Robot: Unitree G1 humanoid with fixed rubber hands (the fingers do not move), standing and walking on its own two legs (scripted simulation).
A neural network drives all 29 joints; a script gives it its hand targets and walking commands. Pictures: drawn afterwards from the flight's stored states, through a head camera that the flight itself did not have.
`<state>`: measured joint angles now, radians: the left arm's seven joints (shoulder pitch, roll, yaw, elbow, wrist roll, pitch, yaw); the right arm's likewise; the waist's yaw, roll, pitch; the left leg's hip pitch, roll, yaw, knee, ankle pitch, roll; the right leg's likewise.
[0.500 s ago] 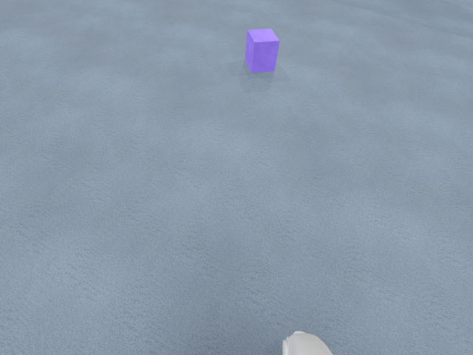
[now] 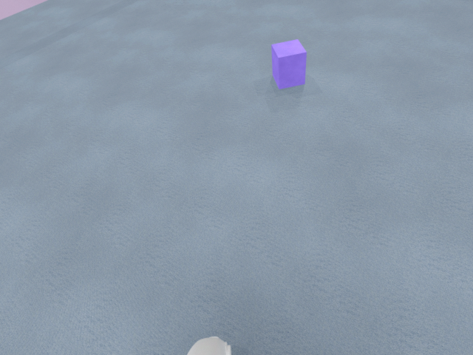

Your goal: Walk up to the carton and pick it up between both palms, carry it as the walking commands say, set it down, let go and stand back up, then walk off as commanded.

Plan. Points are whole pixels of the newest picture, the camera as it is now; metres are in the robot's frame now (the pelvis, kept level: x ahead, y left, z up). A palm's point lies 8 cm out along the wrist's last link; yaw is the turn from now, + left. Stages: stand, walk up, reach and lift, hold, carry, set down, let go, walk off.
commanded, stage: walk up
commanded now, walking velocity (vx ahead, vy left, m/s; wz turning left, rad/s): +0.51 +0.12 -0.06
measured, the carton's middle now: (288, 64) +2.10 -0.14 -0.66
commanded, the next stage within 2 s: none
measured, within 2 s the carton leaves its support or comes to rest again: neither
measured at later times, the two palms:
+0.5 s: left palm (124, 299) +0.26 +0.33 -0.16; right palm (359, 277) +0.30 -0.18 -0.12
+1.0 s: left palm (188, 179) +0.57 +0.22 -0.12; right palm (381, 219) +0.45 -0.26 -0.16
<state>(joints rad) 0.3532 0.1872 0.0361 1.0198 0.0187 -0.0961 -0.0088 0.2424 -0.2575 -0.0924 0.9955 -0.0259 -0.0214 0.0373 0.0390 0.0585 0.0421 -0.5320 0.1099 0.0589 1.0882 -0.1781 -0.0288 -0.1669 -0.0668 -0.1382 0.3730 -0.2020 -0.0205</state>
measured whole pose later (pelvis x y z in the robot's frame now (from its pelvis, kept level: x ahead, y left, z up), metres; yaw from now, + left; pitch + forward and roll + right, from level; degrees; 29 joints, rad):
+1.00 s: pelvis +0.48 -0.02 -0.01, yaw +0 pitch +0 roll +1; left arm 0.18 0.19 0.05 0.96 0.03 -0.08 -0.02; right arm 0.34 -0.22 -0.08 1.04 -0.01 -0.05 0.02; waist -0.03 0.04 0.04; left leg -0.36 0.10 0.05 1.10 -0.34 0.00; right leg -0.29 -0.07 -0.13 0.48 -0.19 -0.02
